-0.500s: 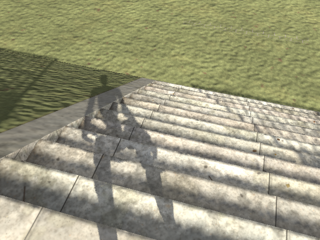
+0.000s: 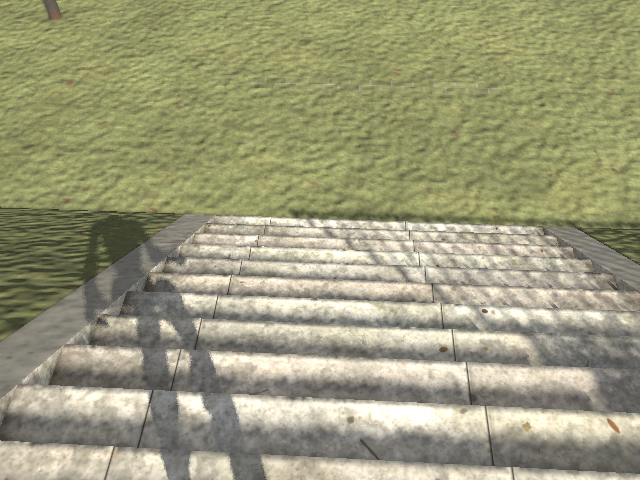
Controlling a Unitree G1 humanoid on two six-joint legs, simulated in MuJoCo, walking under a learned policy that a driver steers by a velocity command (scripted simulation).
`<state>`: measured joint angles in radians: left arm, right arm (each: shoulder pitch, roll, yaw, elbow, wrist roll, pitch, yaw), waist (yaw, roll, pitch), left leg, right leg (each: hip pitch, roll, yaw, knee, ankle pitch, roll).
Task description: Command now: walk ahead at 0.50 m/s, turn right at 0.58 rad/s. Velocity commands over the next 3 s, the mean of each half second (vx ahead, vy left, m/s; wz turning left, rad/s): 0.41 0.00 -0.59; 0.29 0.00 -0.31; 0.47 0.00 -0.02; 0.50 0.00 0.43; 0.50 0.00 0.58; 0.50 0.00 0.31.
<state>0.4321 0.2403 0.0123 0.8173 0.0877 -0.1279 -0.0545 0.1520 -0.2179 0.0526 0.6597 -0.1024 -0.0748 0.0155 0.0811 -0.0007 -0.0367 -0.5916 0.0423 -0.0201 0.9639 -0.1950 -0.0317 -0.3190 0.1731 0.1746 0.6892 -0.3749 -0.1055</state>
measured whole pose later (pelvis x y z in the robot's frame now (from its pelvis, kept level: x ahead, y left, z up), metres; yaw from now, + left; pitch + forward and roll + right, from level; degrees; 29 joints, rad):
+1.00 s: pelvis +0.34 -0.07 -0.23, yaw -24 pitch +4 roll +1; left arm 0.53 0.16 -0.03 0.99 0.08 -0.11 -0.03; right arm 0.35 -0.22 0.04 0.83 -0.11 -0.07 0.03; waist 0.06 0.00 -0.11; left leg -0.63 0.03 0.00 1.30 -0.43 -0.04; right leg -0.50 0.07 0.07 1.01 -0.58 -0.07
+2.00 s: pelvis +0.78 -0.16 -0.49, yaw -8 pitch -1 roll -5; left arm 0.59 0.07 -0.05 1.16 0.11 -0.09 -0.01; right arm 0.19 -0.22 -0.02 0.96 -0.10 -0.06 0.07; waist 0.06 0.07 -0.03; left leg -0.32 0.10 0.01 0.50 0.16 0.06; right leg -0.13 -0.06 -0.28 1.25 -0.91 0.00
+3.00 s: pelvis +1.28 -0.11 -0.87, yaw +17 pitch +1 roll -6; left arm 0.69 0.11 -0.04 1.19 0.10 -0.08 0.00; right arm 0.04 -0.19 0.05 0.90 -0.11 -0.03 0.10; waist 0.18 0.08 -0.02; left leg -0.39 0.12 0.00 0.29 0.37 0.06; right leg -0.05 -0.01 -0.21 1.08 -0.91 0.02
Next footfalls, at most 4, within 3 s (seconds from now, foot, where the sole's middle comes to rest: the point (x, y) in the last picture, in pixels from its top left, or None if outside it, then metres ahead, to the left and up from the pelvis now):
0.02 left None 0.07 0.14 -0.76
0.46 right None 0.31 -0.17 -0.95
1.04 left None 0.38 0.06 -0.95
1.42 right None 0.59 -0.22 -1.14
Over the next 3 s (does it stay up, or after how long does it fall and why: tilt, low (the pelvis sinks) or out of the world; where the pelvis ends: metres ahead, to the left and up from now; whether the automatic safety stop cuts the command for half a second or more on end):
stays up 1.28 -0.11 -0.87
